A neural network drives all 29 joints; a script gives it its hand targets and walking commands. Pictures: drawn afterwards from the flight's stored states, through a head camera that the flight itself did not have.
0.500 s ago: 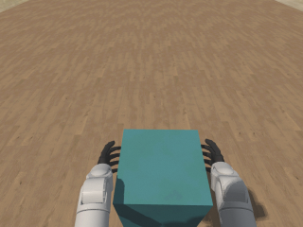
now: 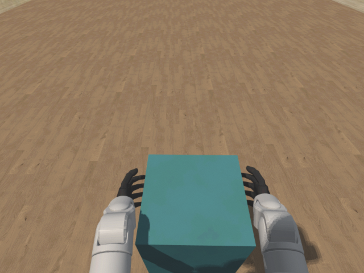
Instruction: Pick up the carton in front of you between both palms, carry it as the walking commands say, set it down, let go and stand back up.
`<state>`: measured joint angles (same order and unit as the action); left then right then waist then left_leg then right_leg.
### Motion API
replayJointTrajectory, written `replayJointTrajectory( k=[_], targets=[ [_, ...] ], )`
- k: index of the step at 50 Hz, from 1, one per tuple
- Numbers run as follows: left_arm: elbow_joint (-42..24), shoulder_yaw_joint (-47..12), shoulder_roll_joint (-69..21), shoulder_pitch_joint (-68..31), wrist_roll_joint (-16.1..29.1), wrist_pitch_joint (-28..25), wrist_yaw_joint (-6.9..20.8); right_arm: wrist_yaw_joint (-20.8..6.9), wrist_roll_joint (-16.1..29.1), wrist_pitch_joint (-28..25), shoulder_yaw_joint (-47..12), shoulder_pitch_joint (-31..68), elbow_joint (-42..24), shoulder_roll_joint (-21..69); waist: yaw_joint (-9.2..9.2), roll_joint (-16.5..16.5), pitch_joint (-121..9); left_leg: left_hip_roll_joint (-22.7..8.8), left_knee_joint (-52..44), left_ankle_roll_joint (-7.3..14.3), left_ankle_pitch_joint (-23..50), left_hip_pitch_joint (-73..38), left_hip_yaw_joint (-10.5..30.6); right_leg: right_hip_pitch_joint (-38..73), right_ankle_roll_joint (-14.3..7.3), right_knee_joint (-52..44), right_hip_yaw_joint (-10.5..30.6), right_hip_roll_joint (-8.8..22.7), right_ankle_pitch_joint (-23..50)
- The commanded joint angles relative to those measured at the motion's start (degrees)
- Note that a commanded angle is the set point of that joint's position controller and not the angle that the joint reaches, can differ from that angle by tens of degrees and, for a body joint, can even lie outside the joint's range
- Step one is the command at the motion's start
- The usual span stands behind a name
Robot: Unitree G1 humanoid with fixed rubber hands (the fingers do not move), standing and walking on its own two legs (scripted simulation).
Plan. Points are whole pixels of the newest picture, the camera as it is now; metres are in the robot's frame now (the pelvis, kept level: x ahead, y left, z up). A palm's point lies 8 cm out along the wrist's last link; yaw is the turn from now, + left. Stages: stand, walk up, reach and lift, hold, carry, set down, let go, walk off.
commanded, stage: hold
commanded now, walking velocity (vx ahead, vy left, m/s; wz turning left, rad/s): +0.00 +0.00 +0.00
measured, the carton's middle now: (191, 218) +0.29 +0.00 -0.04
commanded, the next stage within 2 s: set down in 0.38 s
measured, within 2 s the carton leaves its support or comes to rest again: neither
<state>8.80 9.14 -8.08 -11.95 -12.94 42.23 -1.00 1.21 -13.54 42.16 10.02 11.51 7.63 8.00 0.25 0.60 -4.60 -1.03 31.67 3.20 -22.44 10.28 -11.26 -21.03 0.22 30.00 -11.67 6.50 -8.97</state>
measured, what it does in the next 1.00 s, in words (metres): lowers itself, turning left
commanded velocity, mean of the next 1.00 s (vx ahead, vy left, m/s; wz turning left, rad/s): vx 0.00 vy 0.00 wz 0.00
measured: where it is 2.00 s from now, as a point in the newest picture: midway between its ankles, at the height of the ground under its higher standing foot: outside the picture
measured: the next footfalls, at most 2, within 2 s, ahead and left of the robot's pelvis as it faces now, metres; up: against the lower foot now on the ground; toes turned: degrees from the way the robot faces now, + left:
none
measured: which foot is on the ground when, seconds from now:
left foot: down 0.00-1.00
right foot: down 0.00-1.00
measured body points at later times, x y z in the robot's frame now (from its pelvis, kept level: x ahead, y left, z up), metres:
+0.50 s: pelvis -0.02 -0.05 +0.01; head -0.05 -0.07 +0.46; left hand +0.23 +0.18 +0.05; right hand +0.31 -0.11 +0.04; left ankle -0.05 +0.06 -0.73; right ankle +0.07 -0.17 -0.73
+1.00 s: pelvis -0.05 -0.09 -0.05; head +0.14 -0.04 +0.35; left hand +0.30 +0.17 -0.13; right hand +0.35 -0.13 -0.12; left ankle -0.05 +0.06 -0.73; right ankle +0.07 -0.17 -0.73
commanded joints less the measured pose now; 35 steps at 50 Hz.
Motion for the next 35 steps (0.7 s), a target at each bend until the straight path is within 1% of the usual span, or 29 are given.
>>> replayJointTrajectory(
  k=[1, 2, 3, 4, 5, 6, 7, 8, 10, 11, 12, 13, 14, 15, 16, 17, 18, 19, 20, 21, 22, 23, 24, 25, 26, 30, 31, 32, 35],
  targets=[
    [-0.52, -29.3, -50.47, -21.23, 12.95, -3.3, 12.62, -12.4, 12.93, -2.07, -30.2, 19.21, -3.13, 49.62, -0.96, 5.43, -4.56, 0.85, -11.96, -1.15, 37.99, 5.49, 20.33, 26.08, -3.01, -2.25, 13.82, -12.61, 17.79],
    [0.26, -27.72, -47.82, -21.04, 11.87, -4.96, 12.1, -12.08, 12.94, -3.19, -29.25, 20.23, -5.39, 47.67, -0.04, 4.88, -5.43, 1.27, -9.63, -1.85, 40.75, 5.12, 20.07, 29.53, -3.95, -4.03, 16.93, -11.51, 20.25],
    [-1.32, -27.86, -47.55, -20.18, 11.53, -5.9, 11.56, -11.72, 12.45, -3.67, -29.16, 19.31, -4.94, 47.62, -0.04, 3.48, -6.23, 1.18, -9.85, -1.8, 42.3, 2.32, 20.84, 28.69, -3.59, -4.29, 16.43, -12.0, 20.63],
    [-0.63, -25.77, -47.21, -17.74, 9.13, -6.11, 10.98, -12.0, 11.84, -4.09, -29.45, 19.29, -4.09, 47.29, 1.5, 4.24, -7.05, 2.27, -10.68, -2.5, 43.0, -0.34, 19.3, 26.6, -2.37, -4.63, 15.9, -11.98, 22.34],
    [-1.43, -25.48, -46.42, -18.01, 8.11, -6.67, 10.51, -12.34, 12.82, -4.49, -31.51, 21.25, -6.44, 48.46, 2.93, 1.63, -7.9, 3.59, -10.63, -2.54, 43.37, -3.45, 18.61, 24.7, -0.83, -5.05, 16.06, -12.4, 23.99],
    [-1.87, -24.93, -46.29, -19.52, 6.99, -7.44, 9.88, -12.91, 13.97, -5.07, -33.2, 25.48, -9.03, 48.47, 4.18, 2.53, -11.76, 4.62, -11.36, -2.6, 40.73, -6.61, 17.86, 25.14, 0.53, -5.53, 16.44, -12.11, 24.39],
    [-1.84, -25.86, -48.16, -19.45, 8.08, -7.41, 9.78, -12.98, 15.14, -5.12, -35.05, 25.06, -9.75, 49.0, 3.62, 1.57, -12.65, 4.56, -11.22, -2.52, 39.94, -8.65, 17.69, 23.63, 1.39, -6.08, 16.26, -12.59, 23.28],
    [-0.95, -25.21, -48.05, -19.8, 8.05, -7.6, 9.53, -12.94, 14.85, -5.56, -34.66, 26.1, -9.31, 47.01, 3.32, 1.92, -12.8, 4.38, -11.99, -2.52, 36.0, -9.94, 17.79, 23.63, 1.32, -6.51, 16.43, -12.57, 20.97],
    [-1.12, -28.37, -50.06, -23.8, 10.29, -7.22, 10.71, -12.55, 13.08, -5.56, -32.76, 23.73, -5.7, 47.79, 0.64, 0.88, -8.09, 3.5, -13.18, -3.09, 31.79, -7.17, 18.43, 21.11, -0.07, -7.42, 15.0, -13.58, 12.77],
    [-0.16, -29.31, -49.68, -25.04, 11.14, -6.85, 11.58, -12.25, 10.91, -5.51, -30.45, 22.2, -3.43, 47.11, -1.52, 1.06, -8.08, 3.37, -13.06, -3.57, 31.65, -8.65, 18.74, 19.49, -0.57, -7.98, 14.82, -13.68, 10.84],
    [-0.6, -29.65, -49.18, -26.93, 11.03, -6.68, 11.96, -12.39, 9.58, -5.44, -28.37, 21.5, -0.73, 47.63, -2.27, 3.12, -6.61, 3.4, -13.79, -3.98, 27.77, -9.68, 18.53, 18.49, -0.95, -8.12, 14.55, -13.51, 9.11],
    [0.66, -29.52, -48.99, -28.24, 11.46, -6.36, 12.7, -12.55, 8.18, -5.43, -25.87, 20.1, 1.89, 47.77, -4.0, 3.02, -4.72, 3.3, -14.42, -4.4, 26.0, -8.77, 18.43, 17.09, -1.19, -8.61, 14.08, -13.89, 5.89],
    [0.14, -30.57, -49.29, -29.33, 11.85, -6.16, 13.12, -12.73, 7.88, -5.39, -25.47, 20.02, 3.37, 48.84, -4.04, 3.77, -3.84, 3.57, -14.26, -4.76, 24.82, -8.81, 18.02, 17.21, -1.16, -8.71, 13.85, -13.88, 4.58],
    [0.35, -31.43, -50.32, -31.35, 13.08, -6.22, 13.71, -12.91, 7.98, -5.6, -25.56, 20.61, 3.51, 50.05, -4.94, 3.14, -4.52, 3.55, -14.73, -4.79, 22.54, -6.92, 17.99, 18.61, -1.48, -8.72, 13.77, -14.03, 3.74],
    [-0.39, -31.93, -50.7, -31.82, 13.17, -6.15, 13.92, -13.14, 8.45, -5.55, -25.85, 21.95, 3.65, 50.92, -4.57, 4.12, -6.04, 3.96, -14.66, -4.93, 21.96, -7.12, 17.4, 19.8, -1.5, -9.01, 13.91, -13.71, 4.25],
    [0.14, -31.11, -50.81, -31.01, 12.92, -5.96, 14.01, -13.42, 8.8, -5.54, -26.85, 23.71, 2.63, 52.33, -3.43, 3.42, -6.43, 4.34, -14.57, -4.54, 21.38, -7.02, 17.2, 19.68, -1.16, -9.01, 13.73, -13.47, 4.82],
    [0.79, -31.07, -51.47, -30.73, 13.33, -5.79, 14.25, -13.67, 9.53, -5.35, -27.78, 24.09, 2.83, 53.11, -3.59, 2.99, -7.3, 4.91, -14.81, -4.57, 21.44, -6.98, 16.73, 20.27, -0.84, -9.46, 13.75, -13.48, 5.5],
    [1.21, -30.76, -51.33, -31.16, 13.19, -5.73, 14.4, -13.85, 10.03, -5.1, -28.59, 25.27, 2.96, 53.79, -2.22, 1.93, -7.8, 4.86, -14.98, -4.18, 19.36, -5.23, 16.88, 21.87, -0.58, -9.13, 13.58, -13.49, 4.74],
    [1.66, -30.52, -51.87, -32.25, 13.43, -5.79, 14.72, -13.86, 9.83, -5.11, -28.47, 25.19, 3.29, 53.67, -3.1, 2.11, -7.27, 5.03, -15.31, -4.06, 16.35, -2.77, 16.74, 23.26, -0.9, -9.28, 13.74, -13.16, 3.41],
    [2.88, -29.78, -50.74, -32.44, 12.91, -5.84, 15.17, -13.75, 9.61, -4.88, -28.43, 25.51, 4.23, 54.14, -2.35, 1.03, -5.96, 4.98, -15.58, -3.51, 14.32, -0.88, 16.68, 24.17, -0.78, -9.22, 13.41, -13.19, 3.15],
    [5.45, -27.53, -49.74, -33.22, 11.72, -6.11, 15.67, -13.65, 9.29, -5.02, -27.83, 28.86, 4.93, 54.32, -0.89, 0.46, -4.42, 5.18, -15.82, -3.05, 11.61, 2.22, 16.54, 25.08, -0.64, -9.22, 13.33, -12.82, 1.31],
    [8.39, -25.17, -48.9, -34.97, 10.56, -6.63, 16.16, -13.64, 8.76, -5.18, -26.96, 31.21, 6.62, 55.48, -0.63, -0.37, -2.14, 5.25, -15.99, -2.31, 6.29, 4.89, 16.09, 24.82, -0.34, -9.13, 13.43, -12.58, -1.55],
    [11.86, -22.11, -47.81, -36.42, 8.47, -7.42, 16.74, -13.79, 8.3, -5.59, -25.73, 34.91, 8.99, 56.13, 1.01, -1.09, -0.96, 5.57, -15.66, -1.76, 2.74, 6.9, 15.43, 25.05, 0.12, -8.89, 13.35, -12.35, -4.4],
    [14.95, -19.96, -47.75, -39.39, 7.21, -8.82, 17.47, -13.83, 7.66, -6.43, -23.82, 38.38, 11.99, 56.92, 1.02, -1.55, 0.07, 5.86, -14.68, -1.47, -0.12, 8.42, 14.79, 24.47, 0.41, -9.12, 13.58, -11.92, -7.72],
    [18.64, -16.69, -46.57, -42.39, 5.7, -10.09, 18.04, -13.72, 6.84, -7.26, -21.76, 41.63, 14.96, 57.78, 2.37, -2.94, 0.74, 6.01, -13.41, -0.86, -2.5, 9.16, 14.44, 23.65, 0.69, -8.91, 14.01, -11.52, -11.32],
    [28.0, -5.58, -40.27, -49.64, -0.88, -15.25, 19.38, -11.46, 1.61, -10.99, -12.18, 46.0, 23.17, 55.99, 2.41, -5.94, 0.18, 7.28, -6.1, 0.35, -3.48, 13.73, 13.44, 18.44, 1.71, -7.7, 16.27, -10.77, -18.86],
    [30.23, -2.69, -38.47, -50.44, -2.78, -16.24, 19.02, -10.38, -0.24, -11.7, -8.98, 46.5, 25.04, 53.41, 2.38, -5.44, -0.17, 7.26, -4.24, 0.49, -3.78, 15.36, 13.48, 18.0, 1.75, -7.13, 17.26, -10.46, -19.91],
    [31.97, -0.36, -36.87, -49.92, -4.34, -17.19, 18.64, -9.05, -1.68, -12.57, -6.13, 45.32, 25.72, 51.87, 1.46, -4.79, 1.42, 7.04, -2.6, 0.59, -2.51, 17.52, 13.76, 15.55, 2.0, -6.02, 18.05, -10.43, -19.19],
    [34.36, 3.93, -32.2, -48.18, -9.08, -20.34, 17.31, -6.35, -5.25, -16.43, 0.74, 42.31, 28.07, 46.56, 0.62, -1.03, -1.42, 6.9, 1.81, 0.35, 1.42, 21.49, 13.83, 10.09, 1.68, -1.45, 18.14, -10.49, -12.13]
  ],
)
